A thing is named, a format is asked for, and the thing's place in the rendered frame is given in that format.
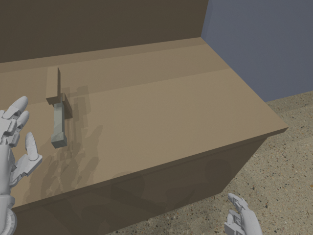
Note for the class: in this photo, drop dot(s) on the left robot hand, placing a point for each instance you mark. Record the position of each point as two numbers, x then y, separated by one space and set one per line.
11 123

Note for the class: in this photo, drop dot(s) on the counter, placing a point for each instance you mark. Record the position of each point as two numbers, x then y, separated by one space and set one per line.
155 119

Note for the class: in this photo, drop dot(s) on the robot left forearm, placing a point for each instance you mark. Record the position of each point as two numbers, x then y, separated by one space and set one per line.
8 219

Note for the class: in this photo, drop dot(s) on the right robot hand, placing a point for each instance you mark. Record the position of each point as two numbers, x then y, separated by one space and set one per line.
244 224

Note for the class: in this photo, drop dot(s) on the tap lever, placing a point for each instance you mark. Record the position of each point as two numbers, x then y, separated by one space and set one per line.
58 138

